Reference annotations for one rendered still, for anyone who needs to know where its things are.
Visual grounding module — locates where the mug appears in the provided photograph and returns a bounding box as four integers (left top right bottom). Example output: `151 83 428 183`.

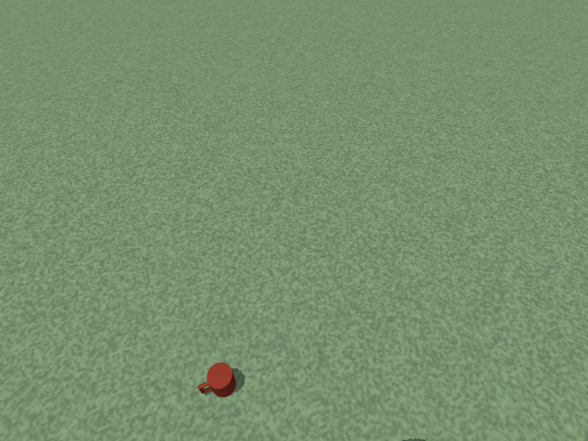
198 362 236 398

